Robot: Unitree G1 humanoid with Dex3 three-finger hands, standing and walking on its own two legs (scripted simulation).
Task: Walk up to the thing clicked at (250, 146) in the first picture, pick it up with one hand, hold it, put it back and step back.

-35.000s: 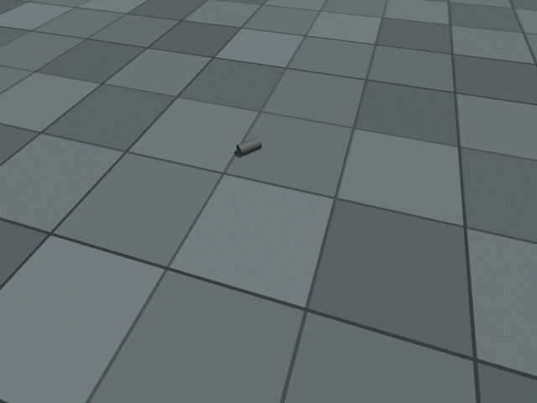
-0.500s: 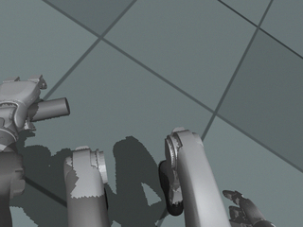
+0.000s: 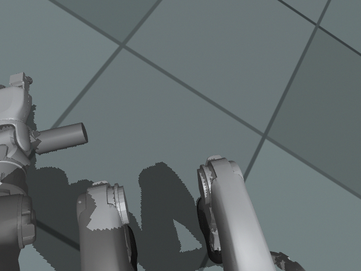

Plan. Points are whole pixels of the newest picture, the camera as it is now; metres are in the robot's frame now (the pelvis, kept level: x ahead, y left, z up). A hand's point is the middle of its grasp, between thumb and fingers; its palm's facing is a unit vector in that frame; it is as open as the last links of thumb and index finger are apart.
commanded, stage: home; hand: left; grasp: from above
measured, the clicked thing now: (61, 137) +0.47 +0.28 -0.32
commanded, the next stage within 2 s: none
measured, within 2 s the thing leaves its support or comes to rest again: neither
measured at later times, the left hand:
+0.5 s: hand out of the picture +0.26 +0.23 +0.08, palm faces -0.11 -0.82 -0.56, open 7.5 cm
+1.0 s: hand out of the picture +0.22 +0.18 +0.29, palm faces +0.18 -0.96 -0.20, open 7.4 cm
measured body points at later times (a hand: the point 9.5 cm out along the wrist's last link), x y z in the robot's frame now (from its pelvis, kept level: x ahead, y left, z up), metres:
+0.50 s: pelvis -0.01 -0.02 +0.17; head +0.13 +0.02 +0.60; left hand +0.27 +0.27 +0.11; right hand +0.23 -0.24 +0.08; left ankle +0.06 +0.12 -0.32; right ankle +0.10 -0.16 -0.32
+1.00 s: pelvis +0.06 -0.02 +0.34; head +0.10 -0.01 +0.79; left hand +0.21 +0.23 +0.31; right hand +0.23 -0.25 +0.27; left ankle +0.05 +0.12 -0.32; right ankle +0.10 -0.16 -0.32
